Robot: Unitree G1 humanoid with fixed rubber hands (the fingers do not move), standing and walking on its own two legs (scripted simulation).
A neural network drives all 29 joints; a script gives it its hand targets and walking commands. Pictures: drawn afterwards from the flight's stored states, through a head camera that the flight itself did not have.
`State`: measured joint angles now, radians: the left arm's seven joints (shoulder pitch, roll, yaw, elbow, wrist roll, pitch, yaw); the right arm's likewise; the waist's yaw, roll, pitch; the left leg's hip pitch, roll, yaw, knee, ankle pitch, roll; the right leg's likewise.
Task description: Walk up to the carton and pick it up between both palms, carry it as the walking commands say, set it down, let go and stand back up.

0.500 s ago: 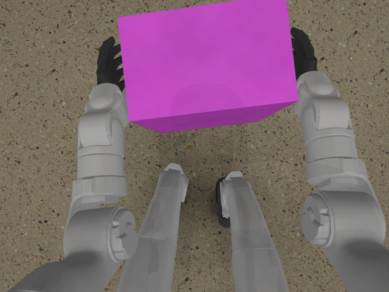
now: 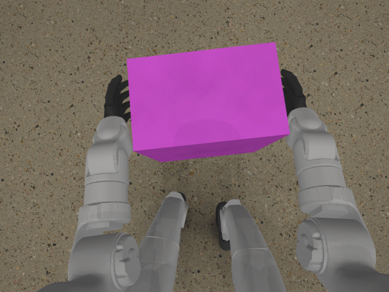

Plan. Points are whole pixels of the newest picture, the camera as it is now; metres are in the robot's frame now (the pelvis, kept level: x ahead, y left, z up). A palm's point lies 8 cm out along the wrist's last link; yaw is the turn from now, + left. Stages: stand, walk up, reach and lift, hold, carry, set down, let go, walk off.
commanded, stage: reach and lift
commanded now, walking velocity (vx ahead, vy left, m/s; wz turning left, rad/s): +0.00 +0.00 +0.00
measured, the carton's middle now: (204, 116) +0.43 +0.04 -0.11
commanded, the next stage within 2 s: none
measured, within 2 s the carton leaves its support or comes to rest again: neither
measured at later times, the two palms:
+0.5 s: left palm (88, 106) +0.37 +0.20 +0.07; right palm (326, 97) +0.42 -0.14 +0.06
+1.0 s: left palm (83, 102) +0.37 +0.20 +0.09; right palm (335, 94) +0.41 -0.14 +0.08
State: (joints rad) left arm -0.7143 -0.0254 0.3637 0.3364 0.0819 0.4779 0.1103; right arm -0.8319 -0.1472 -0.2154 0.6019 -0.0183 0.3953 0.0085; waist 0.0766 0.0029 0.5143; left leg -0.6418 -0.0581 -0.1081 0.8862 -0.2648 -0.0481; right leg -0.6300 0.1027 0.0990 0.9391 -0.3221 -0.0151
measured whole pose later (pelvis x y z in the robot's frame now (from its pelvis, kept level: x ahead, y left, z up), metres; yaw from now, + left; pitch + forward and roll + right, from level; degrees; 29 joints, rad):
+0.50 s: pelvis +0.05 +0.01 +0.04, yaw +0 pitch +0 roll +1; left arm -0.47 -0.12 0.40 0.41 0.20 0.59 0.06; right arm -0.58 -0.05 -0.27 0.70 -0.12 0.48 0.06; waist 0.08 -0.01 0.06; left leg -0.39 -0.05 -0.10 0.59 -0.20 -0.03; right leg -0.38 0.07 0.12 0.64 -0.26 -0.02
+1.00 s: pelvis +0.13 +0.00 +0.06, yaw +2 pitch -6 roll +1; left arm -0.07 -0.13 0.24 0.08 0.15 0.75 0.04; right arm -0.16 0.03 -0.15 0.26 -0.13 0.70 0.07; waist 0.06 0.00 0.00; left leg -0.02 -0.05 -0.13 0.34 -0.22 -0.02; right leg -0.01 0.05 0.09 0.40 -0.29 -0.04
